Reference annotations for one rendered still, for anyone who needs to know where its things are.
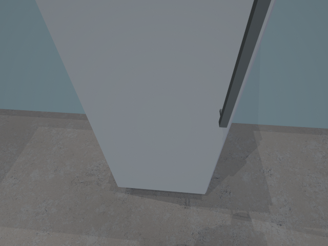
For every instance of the handle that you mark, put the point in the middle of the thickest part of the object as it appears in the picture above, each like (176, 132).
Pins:
(252, 31)

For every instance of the fridge door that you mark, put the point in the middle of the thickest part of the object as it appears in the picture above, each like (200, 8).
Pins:
(152, 76)

